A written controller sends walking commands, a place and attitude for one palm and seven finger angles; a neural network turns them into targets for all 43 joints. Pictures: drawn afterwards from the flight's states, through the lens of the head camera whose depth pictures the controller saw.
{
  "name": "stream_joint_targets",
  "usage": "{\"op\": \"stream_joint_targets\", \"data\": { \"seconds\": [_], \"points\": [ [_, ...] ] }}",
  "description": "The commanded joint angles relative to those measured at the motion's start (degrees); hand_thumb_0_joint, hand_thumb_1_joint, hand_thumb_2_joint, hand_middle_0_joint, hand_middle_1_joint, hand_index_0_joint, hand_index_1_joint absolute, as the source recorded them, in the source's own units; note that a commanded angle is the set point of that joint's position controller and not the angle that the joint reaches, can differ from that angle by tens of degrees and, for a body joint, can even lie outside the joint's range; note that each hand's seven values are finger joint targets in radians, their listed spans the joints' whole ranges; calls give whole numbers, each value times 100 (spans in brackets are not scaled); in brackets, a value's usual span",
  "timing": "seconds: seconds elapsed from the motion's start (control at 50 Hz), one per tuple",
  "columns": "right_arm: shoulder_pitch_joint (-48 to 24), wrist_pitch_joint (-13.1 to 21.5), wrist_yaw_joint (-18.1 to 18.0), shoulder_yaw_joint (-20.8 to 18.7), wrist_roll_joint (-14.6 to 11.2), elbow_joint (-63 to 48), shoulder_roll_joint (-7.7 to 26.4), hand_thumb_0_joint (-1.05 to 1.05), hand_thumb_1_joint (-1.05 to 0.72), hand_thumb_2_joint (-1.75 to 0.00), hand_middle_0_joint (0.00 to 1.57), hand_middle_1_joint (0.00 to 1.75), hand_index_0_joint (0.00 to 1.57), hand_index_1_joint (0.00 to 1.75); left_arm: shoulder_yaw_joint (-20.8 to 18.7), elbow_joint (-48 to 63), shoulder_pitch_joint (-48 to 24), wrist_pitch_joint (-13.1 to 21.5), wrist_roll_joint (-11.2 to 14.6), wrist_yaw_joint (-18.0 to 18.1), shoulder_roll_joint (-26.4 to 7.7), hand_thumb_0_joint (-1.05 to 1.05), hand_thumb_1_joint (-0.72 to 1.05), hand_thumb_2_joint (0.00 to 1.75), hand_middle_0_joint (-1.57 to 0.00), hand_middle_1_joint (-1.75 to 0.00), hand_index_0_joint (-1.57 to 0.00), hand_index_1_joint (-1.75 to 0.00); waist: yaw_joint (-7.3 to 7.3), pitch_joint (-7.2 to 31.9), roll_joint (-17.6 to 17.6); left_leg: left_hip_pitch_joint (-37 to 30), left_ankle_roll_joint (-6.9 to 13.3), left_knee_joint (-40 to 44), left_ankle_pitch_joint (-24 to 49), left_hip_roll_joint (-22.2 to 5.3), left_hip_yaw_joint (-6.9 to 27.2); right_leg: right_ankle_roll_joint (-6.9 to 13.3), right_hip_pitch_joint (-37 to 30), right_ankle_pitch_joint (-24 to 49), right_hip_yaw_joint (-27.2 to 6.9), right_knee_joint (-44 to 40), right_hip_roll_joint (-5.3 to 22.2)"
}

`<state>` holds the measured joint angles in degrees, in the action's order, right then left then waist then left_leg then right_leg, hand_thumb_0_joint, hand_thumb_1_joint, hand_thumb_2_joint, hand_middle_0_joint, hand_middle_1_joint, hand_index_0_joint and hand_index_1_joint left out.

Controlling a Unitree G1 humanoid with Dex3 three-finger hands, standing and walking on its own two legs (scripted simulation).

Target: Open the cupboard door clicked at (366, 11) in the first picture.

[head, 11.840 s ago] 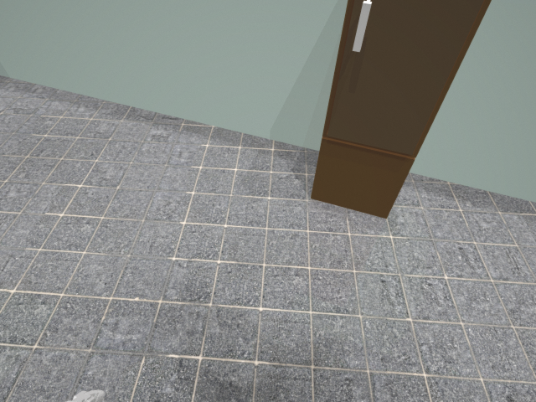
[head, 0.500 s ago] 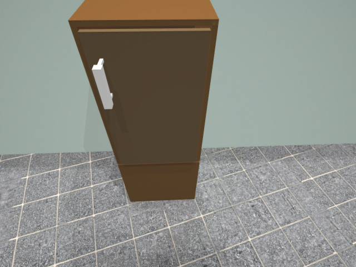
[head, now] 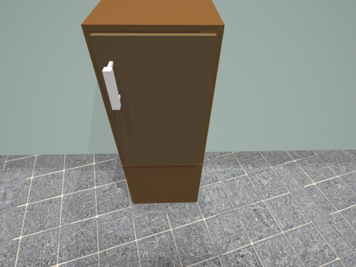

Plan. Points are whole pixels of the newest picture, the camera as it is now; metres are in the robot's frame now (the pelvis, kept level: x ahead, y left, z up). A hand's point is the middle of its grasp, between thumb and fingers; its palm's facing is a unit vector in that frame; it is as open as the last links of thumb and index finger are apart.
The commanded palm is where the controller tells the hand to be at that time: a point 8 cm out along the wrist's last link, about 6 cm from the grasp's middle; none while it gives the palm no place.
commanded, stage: shuffle to correct the standing spot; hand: left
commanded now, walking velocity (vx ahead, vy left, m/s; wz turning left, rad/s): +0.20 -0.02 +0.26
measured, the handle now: (113, 85) +0.59 +0.24 +0.11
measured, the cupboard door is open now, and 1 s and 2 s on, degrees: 0 0 0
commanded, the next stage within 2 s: come to a stop and stand still in 0.24 s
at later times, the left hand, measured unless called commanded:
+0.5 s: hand out of the picture +0.07 +0.18 -0.17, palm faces +0.10 -0.98 -0.19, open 7.3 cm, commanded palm none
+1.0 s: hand out of the picture +0.05 +0.20 -0.17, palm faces +0.10 -0.96 -0.26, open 7.3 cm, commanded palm none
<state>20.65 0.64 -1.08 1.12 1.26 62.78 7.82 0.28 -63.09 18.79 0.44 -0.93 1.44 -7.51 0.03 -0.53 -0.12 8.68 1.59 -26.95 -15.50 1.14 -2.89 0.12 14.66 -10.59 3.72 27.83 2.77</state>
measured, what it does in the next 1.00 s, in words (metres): steps on the spot: right foot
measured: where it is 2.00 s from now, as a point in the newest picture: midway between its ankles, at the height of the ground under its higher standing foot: outside the picture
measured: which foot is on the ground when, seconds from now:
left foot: down 0.00-1.00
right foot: down 0.00-0.28, up 0.30-0.50, down 0.52-1.00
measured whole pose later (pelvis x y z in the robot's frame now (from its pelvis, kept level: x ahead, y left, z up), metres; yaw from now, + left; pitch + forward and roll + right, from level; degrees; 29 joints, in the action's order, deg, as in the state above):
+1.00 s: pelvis +0.04 +0.00 -0.01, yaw +4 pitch -3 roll +1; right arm 16.7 -0.3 -0.4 -1.2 1.5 54.4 11.0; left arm -0.2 -59.3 17.0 -1.5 -1.3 1.5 -10.3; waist -0.5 -0.1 1.3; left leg 9.4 1.6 -32.0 -20.3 0.6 -6.5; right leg 0.5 20.8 -10.4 3.0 33.3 3.9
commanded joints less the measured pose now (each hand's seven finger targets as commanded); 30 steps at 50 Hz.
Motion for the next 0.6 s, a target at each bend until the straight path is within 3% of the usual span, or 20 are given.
{"op": "stream_joint_targets", "data": {
  "seconds": [0.0, 0.08, 0.12, 0.16, 0.18, 0.2, 0.22, 0.24, 0.26, 0.28, 0.3, 0.32, 0.36, 0.4, 0.46, 0.48, 0.5, 0.52, 0.56, 0.58],
  "points": [
    [249, 27, -23, -190, 33, -262, 638, 0, -90, -90, 20, 30, 20, 30, -195, 279, 401, 38, -71, -19, -499, 0, 90, 90, -20, -30, -20, -30, -70, -873, 158, 1600, 263, 1085, -2134, -660, 927, 210, -125, -1761, -416, -211, 211],
    [290, 59, -11, -200, 27, -367, 463, 0, -90, -90, 20, 30, 20, 30, -283, 329, 633, 95, -61, -41, -564, 0, 90, 90, -20, -30, -20, -30, -125, -919, -323, 1890, 254, 329, -1713, -330, 673, 407, -209, -2261, -928, -520, 513],
    [341, 78, 2, -189, 18, -414, 329, 0, -90, -90, 20, 30, 20, 30, -350, 291, 822, 133, -37, -24, -742, 0, 90, 90, -20, -30, -20, -30, -148, -662, -769, 1849, 173, -618, -1143, -23, 178, 640, -330, -2755, -1491, -1013, 1001],
    [429, 64, 25, -202, 18, -447, 217, 0, -90, -90, 20, 30, 20, 30, -421, 305, 836, 139, -41, 29, -878, 0, 90, 90, -20, -30, -20, -30, -74, -542, -951, 1517, 171, -1190, -1041, -52, -7, 881, 87, -3405, -1915, -1513, 1452],
    [536, 65, 48, -197, 23, -412, 169, 0, -90, -90, 20, 30, 20, 30, -421, 350, 694, 146, -49, 39, -863, 0, 90, 90, -20, -30, -20, -30, 41, -610, -930, 1192, 185, -1029, -948, -117, -17, 879, 466, -3354, -1777, -1490, 1430],
    [739, 89, 66, -179, 27, -316, 116, 0, -90, -90, 20, 30, 20, 30, -407, 380, 508, 142, -48, 33, -787, 0, 90, 90, -20, -30, -20, -30, 198, -618, -625, 591, 189, -457, -798, -128, -37, 779, 889, -3022, -1329, -1174, 1219],
    [976, 131, 69, -162, 29, -192, 105, 0, -90, -90, 20, 30, 20, 30, -371, 431, 330, 120, -40, 9, -641, 0, 90, 90, -20, -30, -20, -30, 280, -666, -112, 158, 193, 182, -737, -156, 176, 601, 1164, -2523, -718, -524, 787],
    [1248, 186, 42, -224, 50, -64, 377, 0, -90, -90, 20, 30, 20, 30, -312, 470, 287, 112, -49, -32, -390, 0, 90, 90, -20, -30, -20, -30, 343, -775, 1010, -52, 337, 785, -905, -790, 1140, 365, 1538, -2021, -68, 512, 226],
    [1554, 242, -24, -284, 43, 52, 667, 0, -90, -90, 20, 30, 20, 30, -249, 593, 19, 145, -67, -61, -217, 0, 90, 90, -20, -30, -20, -30, 486, -964, 1896, -272, 750, 1424, -484, -1653, 2386, 181, 2104, -1681, 471, 1744, -169],
    [1581, 266, -92, -283, 60, 78, 675, 0, -90, -90, 20, 30, 20, 30, -245, 720, -262, 204, -92, -75, -263, 0, 90, 90, -20, -30, -20, -30, 485, -1193, 1510, -577, 1207, 1434, 670, -1959, 2764, 237, 2700, -1934, 159, 2409, -89],
    [1456, 295, -108, -278, 61, 35, 688, 0, -90, -90, 20, 30, 20, 30, -263, 749, -406, 246, -61, -108, -223, 0, 90, 90, -20, -30, -20, -30, 434, -1142, 792, -655, 1409, 1226, 1538, -2079, 2597, 272, 2795, -1899, -26, 2689, 101],
    [1263, 337, -107, -267, 74, -39, 690, 0, -90, -90, 20, 30, 20, 30, -259, 760, -486, 276, -34, -142, -157, 0, 90, 90, -20, -30, -20, -30, 370, -1008, 557, -650, 1412, 1105, 2209, -2024, 2286, 248, 2626, -1794, -81, 2670, 168],
    [946, 371, -131, -242, 84, -109, 676, 0, -90, -90, 20, 30, 20, 30, -231, 736, -471, 271, -1, -172, -11, 0, 90, 90, -20, -30, -20, -30, 230, -712, 608, -505, 1176, 921, 3315, -1700, 1509, 181, 1926, -1534, 67, 2057, 130],
    [656, 343, -169, -221, 46, -152, 632, 0, -90, -90, 20, 30, 20, 30, -219, 620, -216, 208, 14, -148, 57, 0, 90, 90, -20, -30, -20, -30, 66, -414, 827, -133, 883, 686, 3755, -1344, 890, 134, 869, -809, 234, 1243, -63],
    [474, 279, -197, -213, -47, -133, 534, 0, -90, -90, 20, 30, 20, 30, -249, 320, 437, 211, 41, -56, -198, 0, 90, 90, -20, -30, -20, -30, -267, -103, 371, 373, 346, 80, 2982, -926, 569, 59, -768, 1029, 11, -260, 56],
    [542, 269, -178, -200, -80, -139, 381, 0, -90, -90, 20, 30, 20, 30, -295, 238, 653, 243, 41, -1, -524, 0, 90, 90, -20, -30, -20, -30, -284, 110, -66, 968, 117, -228, 1831, -639, 458, 222, -1594, 2600, -689, -43, 595],
    [701, 224, -144, -223, -126, -128, 296, 0, -90, -90, 20, 30, 20, 30, -306, 195, 662, 238, 59, 22, -781, 0, 90, 90, -20, -30, -20, -30, -165, 209, -267, 1247, -49, -346, 230, -286, 309, 598, -1782, 3860, -1196, 104, 1296],
    [789, 169, -123, -282, -126, -98, 194, 0, -90, -90, 20, 30, 20, 30, -309, 239, 580, 193, 62, 34, -979, 0, 90, 90, -20, -30, -20, -30, -61, 127, -192, 1013, -99, -420, -383, -106, 285, 740, -1428, 4538, -1112, 131, 1578],
    [752, -14, -154, -295, -145, -65, 82, 0, -90, -90, 20, 30, 20, 30, -328, 367, 226, 171, 35, 110, -968, 0, 90, 90, -20, -30, -20, -30, -1, 266, -1598, 795, -204, -1063, -1254, -239, 79, 1018, -1001, 4561, -1289, -169, 1737],
    [654, -50, -147, -304, -138, -66, 91, 0, -90, -90, 20, 30, 20, 30, -320, 438, 42, 139, 0, 137, -890, 0, 90, 90, -20, -30, -20, -30, -17, 199, -1740, 785, -203, -1169, -1450, -281, 104, 1083, -791, 4343, -1217, -250, 1701]
  ]
}}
